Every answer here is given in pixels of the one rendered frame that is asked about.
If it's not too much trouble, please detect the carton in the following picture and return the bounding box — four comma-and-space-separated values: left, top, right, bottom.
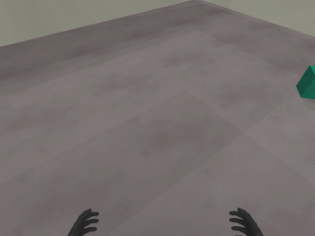
296, 65, 315, 99

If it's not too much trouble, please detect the robot left hand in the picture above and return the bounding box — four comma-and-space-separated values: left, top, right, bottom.
68, 208, 99, 236

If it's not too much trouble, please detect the robot right hand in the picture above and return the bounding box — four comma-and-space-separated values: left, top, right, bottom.
229, 207, 264, 236

